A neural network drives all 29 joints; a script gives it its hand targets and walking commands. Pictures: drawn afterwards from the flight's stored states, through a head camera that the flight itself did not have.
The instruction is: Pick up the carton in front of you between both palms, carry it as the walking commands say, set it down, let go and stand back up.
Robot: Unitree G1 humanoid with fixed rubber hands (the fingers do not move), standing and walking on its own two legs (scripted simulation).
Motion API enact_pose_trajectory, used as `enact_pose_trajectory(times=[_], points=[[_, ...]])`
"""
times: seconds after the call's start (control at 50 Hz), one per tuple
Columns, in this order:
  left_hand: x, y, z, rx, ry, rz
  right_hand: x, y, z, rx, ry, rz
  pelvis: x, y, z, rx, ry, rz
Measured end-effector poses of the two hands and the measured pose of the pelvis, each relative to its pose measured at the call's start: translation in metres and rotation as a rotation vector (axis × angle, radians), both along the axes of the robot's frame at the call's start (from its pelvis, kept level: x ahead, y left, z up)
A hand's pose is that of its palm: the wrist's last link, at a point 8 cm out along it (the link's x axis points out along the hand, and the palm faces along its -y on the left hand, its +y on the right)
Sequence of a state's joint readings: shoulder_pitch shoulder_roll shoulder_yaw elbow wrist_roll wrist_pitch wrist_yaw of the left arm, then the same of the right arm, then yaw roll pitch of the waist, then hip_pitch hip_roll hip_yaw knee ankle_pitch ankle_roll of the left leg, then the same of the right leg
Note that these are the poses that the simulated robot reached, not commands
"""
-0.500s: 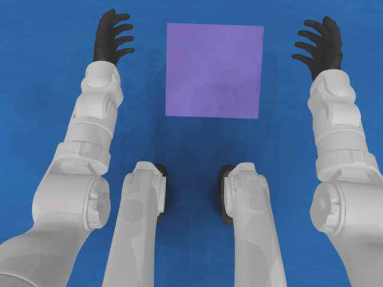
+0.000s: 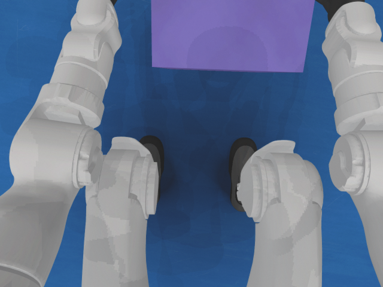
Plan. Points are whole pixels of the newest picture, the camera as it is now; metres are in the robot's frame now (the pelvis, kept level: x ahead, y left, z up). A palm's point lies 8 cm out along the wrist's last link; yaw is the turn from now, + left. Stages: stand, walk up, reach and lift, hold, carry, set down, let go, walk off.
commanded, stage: reach and lift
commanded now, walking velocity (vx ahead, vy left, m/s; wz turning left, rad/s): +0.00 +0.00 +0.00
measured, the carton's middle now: (223, 12) +0.52 -0.05 -0.25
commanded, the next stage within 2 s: none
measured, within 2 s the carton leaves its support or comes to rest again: leaves its support in 0.76 s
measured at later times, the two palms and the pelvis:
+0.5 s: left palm out of the picture +0.54 +0.11 -0.18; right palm out of the picture +0.53 -0.19 -0.18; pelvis +0.00 +0.00 +0.00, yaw +0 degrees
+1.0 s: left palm out of the picture +0.53 +0.11 -0.09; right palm out of the picture +0.51 -0.19 -0.09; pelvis +0.01 +0.01 +0.01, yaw -1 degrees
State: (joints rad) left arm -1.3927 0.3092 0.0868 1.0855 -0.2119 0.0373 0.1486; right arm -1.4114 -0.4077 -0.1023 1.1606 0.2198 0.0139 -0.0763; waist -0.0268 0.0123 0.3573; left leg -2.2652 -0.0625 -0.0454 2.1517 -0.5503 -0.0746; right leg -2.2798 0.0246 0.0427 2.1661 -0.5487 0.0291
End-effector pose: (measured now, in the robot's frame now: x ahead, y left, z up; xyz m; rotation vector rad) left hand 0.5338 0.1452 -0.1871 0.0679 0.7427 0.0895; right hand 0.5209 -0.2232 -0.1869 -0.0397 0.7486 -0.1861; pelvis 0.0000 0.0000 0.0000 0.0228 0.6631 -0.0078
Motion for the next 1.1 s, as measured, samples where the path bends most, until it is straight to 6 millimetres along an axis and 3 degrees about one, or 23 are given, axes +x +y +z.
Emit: enact_pose_trajectory(times=[0.14,0.36,0.5,0.72,0.8,0.9,1.0,1.1], points=[[0.008,-0.004,0.004,-0.003,-0.026,-0.01,0.009,0.002,0.003,0.004,-0.029,0.006,0.007,0.0,-0.006,0.001,0.005,0.0],[0.003,-0.012,0.007,-0.015,-0.016,-0.016,0.001,0.009,0.006,0.011,-0.018,0.016,0.004,0.002,-0.003,-0.001,0.017,-0.004],[0.005,-0.035,0.008,-0.038,-0.018,-0.042,0.006,0.029,0.007,0.025,-0.023,0.032,-0.001,0.003,0.0,-0.003,0.005,0.0],[0.009,-0.035,0.011,-0.031,0.011,-0.006,0.012,0.033,0.012,0.028,0.018,0.044,0.001,0.003,-0.008,-0.006,-0.015,0.003],[0.011,-0.033,0.02,-0.025,0.007,0.0,0.009,0.036,0.016,0.037,0.013,0.044,0.005,0.004,-0.012,-0.007,-0.007,0.006],[0.008,-0.034,0.05,-0.047,-0.049,0.023,0.003,0.036,0.044,0.051,-0.044,0.016,0.007,0.005,-0.009,-0.009,0.011,0.001],[-0.005,-0.038,0.099,-0.07,-0.095,0.035,-0.008,0.032,0.098,0.068,-0.092,-0.012,0.005,0.006,0.007,-0.006,0.026,-0.013],[-0.019,-0.038,0.148,-0.079,-0.076,0.041,-0.023,0.032,0.149,0.074,-0.073,-0.024,0.001,0.006,0.036,-0.003,0.041,-0.024]])
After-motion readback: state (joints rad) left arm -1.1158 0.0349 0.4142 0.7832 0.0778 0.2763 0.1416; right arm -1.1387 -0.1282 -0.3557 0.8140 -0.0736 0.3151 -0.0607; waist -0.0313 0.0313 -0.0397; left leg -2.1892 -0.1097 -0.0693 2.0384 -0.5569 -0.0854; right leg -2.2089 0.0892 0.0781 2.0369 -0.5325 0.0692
